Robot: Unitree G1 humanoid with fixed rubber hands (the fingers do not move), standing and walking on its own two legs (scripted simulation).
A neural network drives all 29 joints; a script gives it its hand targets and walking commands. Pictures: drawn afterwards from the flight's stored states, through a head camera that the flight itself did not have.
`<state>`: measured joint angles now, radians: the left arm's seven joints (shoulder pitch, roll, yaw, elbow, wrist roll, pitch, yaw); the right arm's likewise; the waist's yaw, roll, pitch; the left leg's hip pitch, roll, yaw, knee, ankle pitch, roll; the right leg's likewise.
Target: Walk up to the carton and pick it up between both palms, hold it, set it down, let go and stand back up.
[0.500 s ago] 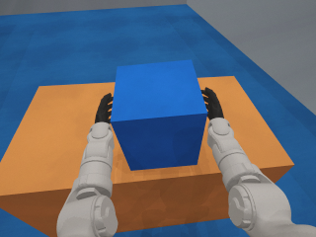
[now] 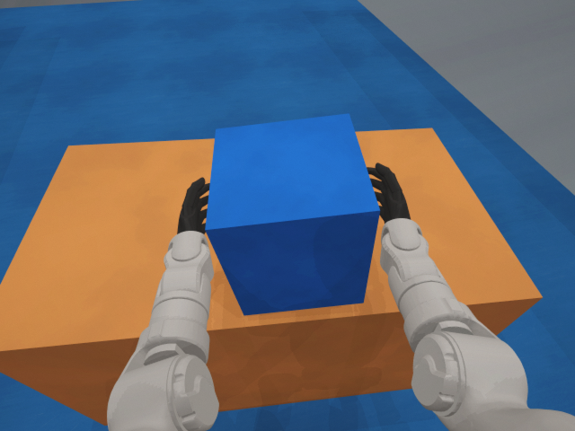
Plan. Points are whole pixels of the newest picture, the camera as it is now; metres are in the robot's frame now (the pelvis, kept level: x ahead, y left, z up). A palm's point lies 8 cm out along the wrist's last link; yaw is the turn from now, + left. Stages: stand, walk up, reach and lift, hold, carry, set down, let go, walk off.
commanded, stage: set down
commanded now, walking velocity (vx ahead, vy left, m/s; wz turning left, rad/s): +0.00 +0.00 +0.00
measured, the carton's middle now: (293, 220) +0.43 +0.01 +0.03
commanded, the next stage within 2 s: none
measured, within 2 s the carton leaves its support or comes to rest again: rests again in 1.32 s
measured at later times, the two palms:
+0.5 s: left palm (200, 234) +0.41 +0.16 +0.02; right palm (382, 220) +0.43 -0.13 +0.04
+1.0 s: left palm (202, 235) +0.42 +0.16 +0.02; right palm (381, 222) +0.44 -0.14 +0.03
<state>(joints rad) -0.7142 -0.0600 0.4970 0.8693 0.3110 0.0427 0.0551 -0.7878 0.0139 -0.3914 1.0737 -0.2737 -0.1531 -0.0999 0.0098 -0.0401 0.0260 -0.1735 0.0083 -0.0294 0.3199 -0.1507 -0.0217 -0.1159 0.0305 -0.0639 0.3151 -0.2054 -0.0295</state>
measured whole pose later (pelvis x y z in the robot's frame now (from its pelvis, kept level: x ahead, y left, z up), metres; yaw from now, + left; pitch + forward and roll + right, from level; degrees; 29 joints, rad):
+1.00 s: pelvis +0.02 +0.00 +0.00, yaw +0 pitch +13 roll +0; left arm -0.72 -0.05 0.53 1.00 0.31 -0.27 0.07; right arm -0.79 0.02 -0.45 1.10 -0.34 -0.35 -0.09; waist 0.02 0.00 -0.03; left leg -0.39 0.01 -0.03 0.32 -0.14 -0.02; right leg -0.33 0.03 -0.06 0.32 -0.20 -0.03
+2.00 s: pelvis +0.01 +0.00 +0.00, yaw +0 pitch +12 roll +0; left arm -0.72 -0.09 0.60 0.98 0.31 -0.26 0.05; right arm -0.79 0.05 -0.58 1.08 -0.48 -0.32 -0.06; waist 0.02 -0.01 -0.03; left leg -0.40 0.01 -0.02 0.33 -0.14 -0.01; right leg -0.34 0.03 -0.06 0.32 -0.19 -0.03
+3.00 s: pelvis -0.02 +0.01 -0.02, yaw -1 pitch +20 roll -2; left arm -0.78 0.13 0.09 1.27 -0.01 -0.38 0.10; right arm -0.83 -0.27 -0.02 1.38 0.32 -0.38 -0.01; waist 0.07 0.01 -0.21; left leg -0.69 0.02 -0.02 0.49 -0.16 -0.01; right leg -0.61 0.04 -0.06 0.44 -0.18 -0.03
